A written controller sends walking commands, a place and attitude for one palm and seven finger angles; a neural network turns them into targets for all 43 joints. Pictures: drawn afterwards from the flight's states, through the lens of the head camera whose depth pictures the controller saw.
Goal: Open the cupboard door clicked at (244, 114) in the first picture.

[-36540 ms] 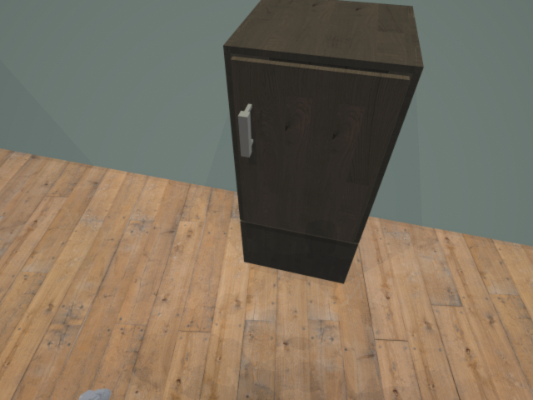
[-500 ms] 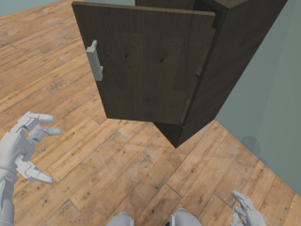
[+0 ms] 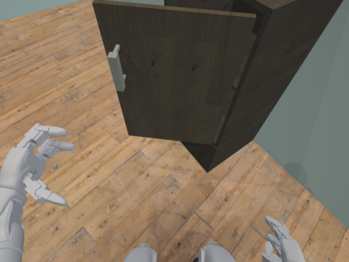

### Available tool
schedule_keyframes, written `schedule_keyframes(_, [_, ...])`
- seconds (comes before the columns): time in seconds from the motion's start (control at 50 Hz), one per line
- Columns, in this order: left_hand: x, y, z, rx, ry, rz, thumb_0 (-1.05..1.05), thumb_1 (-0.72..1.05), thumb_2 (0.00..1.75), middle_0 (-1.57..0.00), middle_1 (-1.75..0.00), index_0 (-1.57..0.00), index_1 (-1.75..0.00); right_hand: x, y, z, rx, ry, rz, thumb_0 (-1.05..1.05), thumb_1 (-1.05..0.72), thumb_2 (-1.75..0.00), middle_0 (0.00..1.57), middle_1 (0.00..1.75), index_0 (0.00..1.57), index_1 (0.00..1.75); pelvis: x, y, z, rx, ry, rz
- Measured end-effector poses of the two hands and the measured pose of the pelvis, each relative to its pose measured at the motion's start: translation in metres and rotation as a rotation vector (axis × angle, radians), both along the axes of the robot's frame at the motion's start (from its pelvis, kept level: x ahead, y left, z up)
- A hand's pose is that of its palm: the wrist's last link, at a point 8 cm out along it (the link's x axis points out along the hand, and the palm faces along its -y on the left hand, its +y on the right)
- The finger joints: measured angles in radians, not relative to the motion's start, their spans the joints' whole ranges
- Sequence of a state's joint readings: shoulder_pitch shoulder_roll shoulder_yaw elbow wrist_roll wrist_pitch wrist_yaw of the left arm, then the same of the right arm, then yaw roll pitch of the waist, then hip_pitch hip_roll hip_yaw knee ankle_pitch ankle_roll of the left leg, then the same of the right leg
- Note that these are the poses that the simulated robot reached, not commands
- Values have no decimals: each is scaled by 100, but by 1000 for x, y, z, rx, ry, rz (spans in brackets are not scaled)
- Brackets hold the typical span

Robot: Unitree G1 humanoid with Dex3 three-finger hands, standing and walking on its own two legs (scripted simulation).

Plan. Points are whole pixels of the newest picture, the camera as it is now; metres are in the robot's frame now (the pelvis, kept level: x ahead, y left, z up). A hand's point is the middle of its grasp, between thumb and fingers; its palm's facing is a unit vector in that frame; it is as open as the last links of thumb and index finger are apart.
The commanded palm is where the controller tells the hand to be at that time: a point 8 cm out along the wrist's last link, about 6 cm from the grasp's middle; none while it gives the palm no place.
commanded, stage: move the hooked fingers beside the handle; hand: left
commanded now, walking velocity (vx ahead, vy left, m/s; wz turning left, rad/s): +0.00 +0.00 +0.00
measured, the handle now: (119, 68) +0.62 +0.21 +0.04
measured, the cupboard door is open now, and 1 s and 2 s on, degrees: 48 48 48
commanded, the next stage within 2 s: none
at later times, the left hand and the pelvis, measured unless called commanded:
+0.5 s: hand (70, 127) +0.39 +0.27 +0.05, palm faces -0.05 -1.00 -0.03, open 14.0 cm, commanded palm +0.38 +0.32 +0.05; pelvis +0.00 +0.01 -0.01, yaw -1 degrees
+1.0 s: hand (84, 101) +0.48 +0.26 +0.05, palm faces -0.08 -1.00 -0.01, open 14.0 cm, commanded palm +0.47 +0.31 +0.05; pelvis +0.00 +0.01 -0.02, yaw -2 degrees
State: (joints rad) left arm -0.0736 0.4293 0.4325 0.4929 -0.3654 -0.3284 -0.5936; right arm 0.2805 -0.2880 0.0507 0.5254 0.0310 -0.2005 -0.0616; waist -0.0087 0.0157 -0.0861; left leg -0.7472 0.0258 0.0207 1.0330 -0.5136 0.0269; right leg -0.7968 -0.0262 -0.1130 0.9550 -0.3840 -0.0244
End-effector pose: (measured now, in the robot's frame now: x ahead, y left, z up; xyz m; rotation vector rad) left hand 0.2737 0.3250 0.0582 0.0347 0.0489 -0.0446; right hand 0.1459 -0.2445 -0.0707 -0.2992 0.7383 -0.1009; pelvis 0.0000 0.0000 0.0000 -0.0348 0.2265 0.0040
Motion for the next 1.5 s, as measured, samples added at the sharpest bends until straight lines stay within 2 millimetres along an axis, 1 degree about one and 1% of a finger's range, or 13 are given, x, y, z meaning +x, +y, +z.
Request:
schedule_keyframes(0.06, [12,-3,-3,-7,-2,-12,-1,-51,30,-30,-120,-30,-120,-2,0,-3,-13,14,1,1,-90,-90,20,30,20,30,-2,1,-2,-1,6,3])
schedule_keyframes(0.14, [35,-6,-4,-4,-16,-27,-1,-51,30,-30,-120,-30,-120,-9,-3,-7,-28,40,-13,1,-90,-90,20,30,20,30,-4,2,-4,-2,17,3])
schedule_keyframes(0.3, [74,-8,1,-6,-7,-37,-1,-50,30,-30,-120,-30,-120,-34,-7,-12,-26,122,-72,1,-91,-90,20,30,20,30,-1,4,-4,2,45,-14])
schedule_keyframes(0.48, [99,3,-7,-9,9,0,-1,-50,30,-30,-120,-30,-120,-65,-15,-19,-46,253,-119,1,-91,-90,20,30,20,30,2,6,-6,1,76,-26])
schedule_keyframes(0.62, [122,-2,-3,-16,-23,-40,-1,-50,30,-30,-120,-30,-120,-80,-17,-23,-64,329,-148,1,-91,-90,20,30,20,30,3,9,-7,-7,95,-25])
schedule_keyframes(0.76, [146,-1,-7,-25,10,-26,-1,-50,30,-30,-120,-30,-120,-89,-16,-24,-65,361,-169,1,-91,-90,20,30,20,30,1,10,-10,-10,113,-29])
schedule_keyframes(0.86, [162,-4,-2,-7,-22,-34,-1,-50,30,-30,-120,-30,-120,-99,-13,-29,-64,410,-178,1,-91,-90,20,30,20,30,0,12,-12,-13,128,-30])
schedule_keyframes(1.02, [189,-5,-6,-15,14,-30,-1,-50,30,-30,-120,-30,-120,-121,-11,-35,-69,494,-209,1,-91,-90,20,30,20,30,-2,13,-18,-19,158,-31])
schedule_keyframes(1.1, [203,-7,-4,3,-7,-36,-1,-50,30,-30,-120,-30,-120,-135,-11,-36,-76,543,-226,1,-91,-90,20,30,20,30,-3,14,-21,-23,177,-32])
schedule_keyframes(1.18, [218,-8,-4,-26,-16,-31,-1,-50,30,-30,-120,-30,-120,-149,-11,-37,-84,591,-246,1,-91,-90,20,30,20,30,-3,14,-24,-28,193,-34])
schedule_keyframes(1.28, [237,-5,-7,-12,14,-30,-1,-50,30,-30,-120,-30,-120,-163,-10,-35,-96,632,-275,1,-91,-90,20,30,20,30,-4,15,-28,-35,220,-38])
schedule_keyframes(1.36, [249,0,-5,-3,-3,-22,-1,-50,30,-30,-120,-30,-120,-172,-8,-34,-99,670,-292,0,-91,-90,20,30,20,30,-3,17,-30,-40,242,-44])
schedule_keyframes(1.5, [267,5,-3,-18,-12,-30,-1,-50,30,-30,-120,-30,-120,-183,1,-33,-99,729,-310,0,-91,-90,20,30,20,30,0,20,-33,-54,270,-42])
